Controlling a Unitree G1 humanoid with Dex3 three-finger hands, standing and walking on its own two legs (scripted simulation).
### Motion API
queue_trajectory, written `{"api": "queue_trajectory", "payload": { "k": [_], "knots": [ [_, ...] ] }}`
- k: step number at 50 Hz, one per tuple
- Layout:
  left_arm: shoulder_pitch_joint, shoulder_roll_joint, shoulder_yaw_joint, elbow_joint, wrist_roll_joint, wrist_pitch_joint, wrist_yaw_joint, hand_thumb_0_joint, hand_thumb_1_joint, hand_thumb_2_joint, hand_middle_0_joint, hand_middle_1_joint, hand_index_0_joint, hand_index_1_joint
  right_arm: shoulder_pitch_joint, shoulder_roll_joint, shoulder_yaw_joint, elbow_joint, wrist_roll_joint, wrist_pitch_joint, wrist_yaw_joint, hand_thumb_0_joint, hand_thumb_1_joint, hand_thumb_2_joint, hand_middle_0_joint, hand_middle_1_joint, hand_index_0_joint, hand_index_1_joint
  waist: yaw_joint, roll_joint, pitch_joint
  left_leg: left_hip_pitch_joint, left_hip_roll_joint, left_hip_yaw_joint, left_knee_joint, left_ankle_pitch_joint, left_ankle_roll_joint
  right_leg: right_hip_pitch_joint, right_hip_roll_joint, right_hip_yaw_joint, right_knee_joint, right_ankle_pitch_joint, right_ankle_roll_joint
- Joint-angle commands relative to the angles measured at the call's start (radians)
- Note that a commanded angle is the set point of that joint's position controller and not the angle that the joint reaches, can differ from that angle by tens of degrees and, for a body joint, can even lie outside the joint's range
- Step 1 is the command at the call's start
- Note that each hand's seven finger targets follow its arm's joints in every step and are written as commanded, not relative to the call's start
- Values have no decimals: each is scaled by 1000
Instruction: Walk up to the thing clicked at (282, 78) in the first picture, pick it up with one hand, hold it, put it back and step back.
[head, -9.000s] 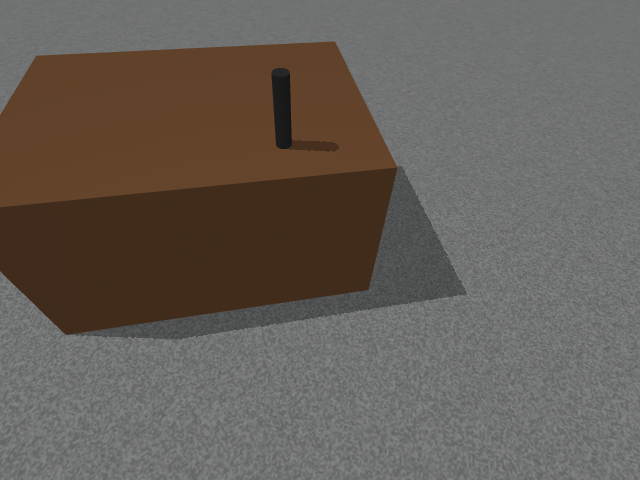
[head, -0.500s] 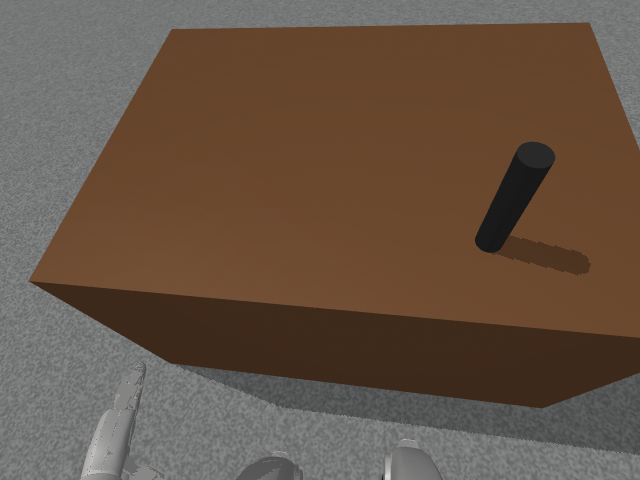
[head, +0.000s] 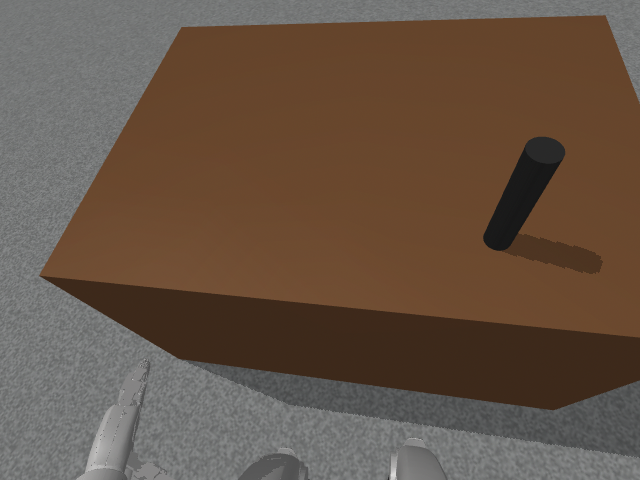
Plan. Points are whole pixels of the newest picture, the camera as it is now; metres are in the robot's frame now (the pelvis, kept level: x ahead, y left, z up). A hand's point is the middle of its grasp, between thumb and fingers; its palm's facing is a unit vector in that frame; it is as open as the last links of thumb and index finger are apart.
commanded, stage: go down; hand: right
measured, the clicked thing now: (517, 201) +0.50 -0.23 -0.02
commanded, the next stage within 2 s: approach in 0.08 s
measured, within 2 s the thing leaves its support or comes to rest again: neither
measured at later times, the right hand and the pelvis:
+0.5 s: hand out of the picture +0.41 -0.37 +0.03, palm faces +0.26 +0.97 +0.02, open 17.7 cm; pelvis +0.00 +0.00 -0.02, yaw +0 degrees
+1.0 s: hand (540, 240) +0.46 -0.27 -0.06, palm faces +0.22 +0.98 +0.03, open 17.7 cm; pelvis -0.02 +0.00 -0.06, yaw +3 degrees
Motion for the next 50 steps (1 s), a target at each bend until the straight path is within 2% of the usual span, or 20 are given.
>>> {"api": "queue_trajectory", "payload": {
  "k": [1, 4, 7, 10, 12, 16, 19, 22, 24, 26, 29, 32, 37, 39, 42, 43, 45, 47, 49, 50],
  "knots": [
    [19, 216, 127, -146, 2, -48, 26, 0, -547, 55, -49, -53, -50, -52, -340, -465, -70, -232, 21, -77, 1, 0, 565, -46, 53, 52, 56, 51, -16, -295, -408, -11, -20, -2, -90, 230, 48, 467, 13, 38, -126, 300, 6],
    [23, 184, 98, -103, -1, -46, 21, 0, -540, 52, -48, -53, -51, -50, -253, -383, -35, -143, 31, -63, 11, 0, 568, -46, 54, 52, 58, 52, -21, -261, -329, -44, -22, 4, -90, 218, 48, 430, 12, 42, -127, 301, 0],
    [-16, 192, 98, -171, -1, -51, 27, 0, -556, 61, -49, -50, -47, -53, -372, -489, -82, -266, 24, -86, 4, 0, 552, -46, 56, 50, 58, 50, -33, -317, -450, 3, -17, -4, -87, 255, 50, 478, 14, 40, -115, 351, 3],
    [34, 165, 69, -90, 0, -42, 20, 0, -570, 54, -52, -40, -39, -53, -226, -386, -45, -99, 38, -62, 13, 0, 592, -41, 42, 50, 49, 50, -27, -246, -323, -24, -24, 4, -94, 238, 47, 403, 14, 42, -125, 314, -1],
    [-60, 159, 55, -186, 3, -57, 23, 0, -583, 61, -55, -40, -39, -57, -425, -442, -62, -294, 40, -100, 6, 0, 599, -48, 37, 52, 47, 51, -23, -304, -445, -6, -21, -6, -85, 243, 49, 450, 11, 43, -118, 317, 1],
    [43, 138, 55, -71, 1, -53, 13, 0, -573, 59, -53, -43, -40, -57, -225, -235, 9, -25, 78, -107, 16, 0, 611, -46, 29, 55, 43, 54, 18, -167, -229, -79, -25, -4, -70, 218, 40, 289, 18, 35, -91, 231, -16],
    [-49, 190, 98, -259, 8, -79, 15, 0, -586, 66, -56, -45, -41, -60, -400, -300, -41, -214, 95, -196, -3, 0, 611, -55, 29, 55, 46, 55, 32, -220, -439, -88, -27, -5, -33, 212, 42, 396, 8, 44, -63, 264, -7],
    [103, 158, 96, -179, 9, -69, -10, 0, -562, 56, -53, -48, -44, -57, -250, -120, 18, -52, 118, -216, -5, 0, 611, -43, 31, 53, 47, 53, 60, -155, -287, -155, -30, 1, -3, 209, 37, 286, 16, 43, -26, 262, -13],
    [40, 181, 125, -265, 21, -82, -9, 0, -566, 57, -54, -46, -44, -56, -411, -192, -19, -210, 112, -272, -38, 0, 611, -45, 29, 55, 47, 55, 61, -209, -385, -190, -27, -10, 37, 204, 39, 303, 8, 45, 11, 263, -8],
    [70, 213, 178, -313, 30, -80, -16, 0, -565, 59, -54, -46, -43, -57, -362, -226, -57, -195, 94, -294, -60, 0, 611, -39, 39, 49, 52, 49, 58, -250, -430, -199, -30, -8, 69, 216, 40, 320, 12, 44, 37, 305, -1],
    [117, 156, 147, -279, 43, -71, -36, 0, -555, 54, -52, -46, -44, -54, -363, -158, -35, -192, 74, -331, -88, 0, 589, -32, 48, 47, 56, 47, 63, -283, -407, -277, -34, -3, 123, 206, 43, 289, 6, 46, 92, 358, 6],
    [38, 198, 186, -372, 55, -71, -34, 0, -566, 61, -51, -42, -40, -53, -469, -251, -77, -319, 37, -373, -126, 0, 563, -38, 51, 47, 54, 47, 52, -366, -572, -285, -31, -6, 176, 219, 50, 331, -3, 54, 132, 396, 17],
    [80, 188, 180, -461, 60, -44, -55, 0, -561, 56, -50, -46, -45, -52, -358, -122, -53, -242, 28, -367, -170, 0, 601, -20, 52, 43, 53, 43, 71, -370, -625, -260, -41, 14, 190, 264, 48, 335, -7, 61, 173, 465, 17],
    [48, 202, 198, -533, 64, -31, -59, 0, -566, 59, -50, -44, -43, -51, -513, -235, -106, -462, 13, -388, -208, 0, 580, -16, 59, 41, 57, 41, 34, -482, -765, -244, -42, 10, 210, 284, 55, 420, -13, 61, 179, 534, 30],
    [169, 137, 168, -462, 60, 10, -87, 0, -547, 50, -51, -49, -48, -52, -249, 30, 17, -157, -4, -334, -233, 0, 572, -15, 59, 40, 56, 40, 78, -345, -490, -294, -53, 27, 192, 251, 53, 269, -10, 60, 165, 454, 23],
    [168, 134, 165, -451, 59, 17, -93, 0, -541, 43, -52, -50, -51, -51, -256, 39, 10, -179, 0, -339, -248, 0, 587, -15, 55, 41, 55, 41, 77, -331, -428, -306, -50, 22, 187, 232, 54, 202, -11, 60, 154, 396, 19],
    [63, 170, 202, -567, 61, 17, -88, 0, -549, 46, -55, -50, -53, -52, -471, -106, -44, -426, -13, -376, -286, 0, 592, -24, 51, 44, 53, 44, 50, -400, -607, -287, -49, 14, 199, 208, 60, 290, -18, 63, 147, 358, 24],
    [112, 188, 238, -545, 61, 28, -93, 0, -547, 48, -54, -53, -53, -54, -391, 12, 15, -317, -20, -365, -293, 0, 557, -23, 54, 41, 53, 41, 92, -345, -501, -324, -52, 24, 194, 162, 57, 252, -21, 67, 134, 279, 24],
    [148, 118, 179, -498, 57, 36, -103, 0, -548, 47, -54, -52, -53, -53, -341, 146, 79, -229, -18, -361, -304, 0, 558, -29, 51, 44, 53, 44, 115, -283, -373, -363, -53, 26, 186, 129, 55, 161, -19, 66, 128, 206, 15],
    [95, 137, 191, -571, 54, 31, -101, 0, -551, 46, -54, -52, -53, -53, -368, 133, 62, -277, -15, -369, -314, 0, 553, -33, 50, 44, 51, 44, 104, -251, -432, -344, -52, 25, 193, 127, 54, 155, -20, 77, 125, 186, 11]
  ]
}}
